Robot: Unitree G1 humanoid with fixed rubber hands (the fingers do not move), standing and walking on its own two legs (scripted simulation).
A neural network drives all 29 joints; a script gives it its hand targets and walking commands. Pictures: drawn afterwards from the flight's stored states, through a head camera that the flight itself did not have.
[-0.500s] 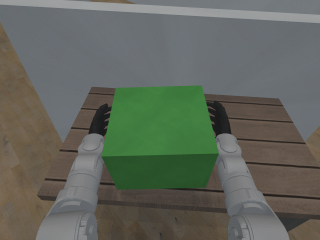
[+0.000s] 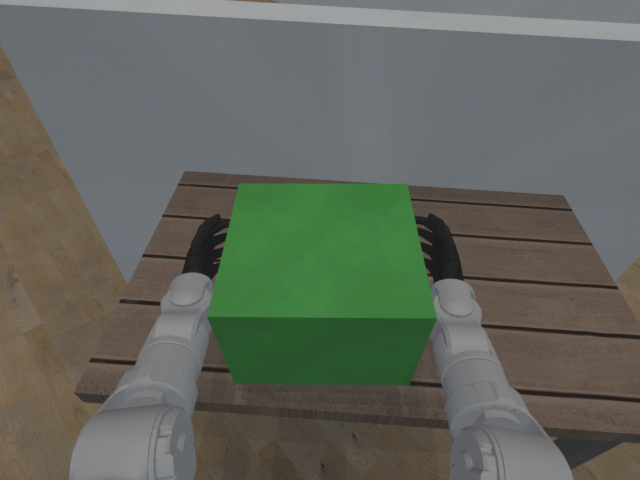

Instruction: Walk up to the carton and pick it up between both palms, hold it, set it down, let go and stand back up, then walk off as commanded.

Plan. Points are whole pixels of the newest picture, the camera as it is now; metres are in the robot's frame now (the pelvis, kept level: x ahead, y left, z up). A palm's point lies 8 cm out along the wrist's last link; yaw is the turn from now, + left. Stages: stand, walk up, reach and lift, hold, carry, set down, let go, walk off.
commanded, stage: set down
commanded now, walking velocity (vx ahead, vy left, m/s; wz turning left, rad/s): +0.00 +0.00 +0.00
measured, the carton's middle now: (322, 282) +0.38 -0.02 +0.05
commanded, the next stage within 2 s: none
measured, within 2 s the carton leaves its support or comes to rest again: rests again in 1.00 s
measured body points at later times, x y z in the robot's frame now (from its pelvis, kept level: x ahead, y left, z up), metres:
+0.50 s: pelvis +0.01 +0.00 +0.00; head +0.03 +0.00 +0.45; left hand +0.40 +0.15 +0.03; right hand +0.38 -0.18 +0.05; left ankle +0.01 +0.15 -0.74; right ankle +0.01 -0.11 -0.74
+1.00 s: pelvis +0.01 +0.00 +0.00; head +0.07 +0.01 +0.44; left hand +0.40 +0.15 +0.00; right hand +0.38 -0.18 +0.01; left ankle +0.01 +0.15 -0.74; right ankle +0.01 -0.11 -0.74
